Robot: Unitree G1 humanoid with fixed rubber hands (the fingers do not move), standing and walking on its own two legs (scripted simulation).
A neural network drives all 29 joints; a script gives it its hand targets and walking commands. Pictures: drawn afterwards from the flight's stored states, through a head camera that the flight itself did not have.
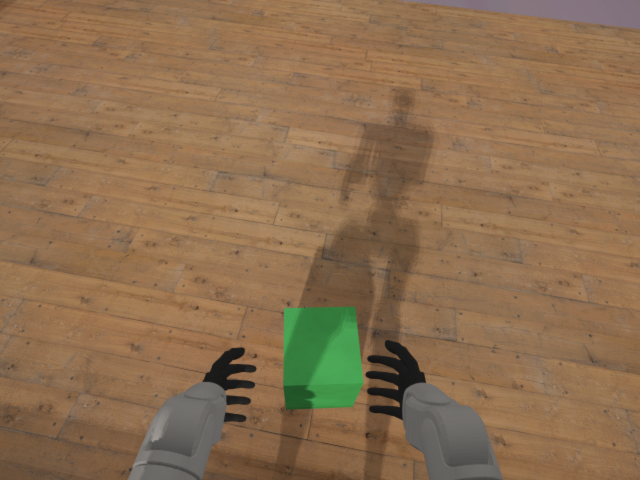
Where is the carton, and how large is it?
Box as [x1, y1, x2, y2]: [283, 307, 363, 409]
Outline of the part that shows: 284,308 283,387 286,409 352,406 363,382 354,307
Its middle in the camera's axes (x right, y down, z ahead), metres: +0.00 +0.36 +1.11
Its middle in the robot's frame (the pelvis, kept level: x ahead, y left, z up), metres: +0.48 -0.03 -0.64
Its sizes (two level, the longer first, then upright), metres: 0.210 0.200 0.250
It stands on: the floor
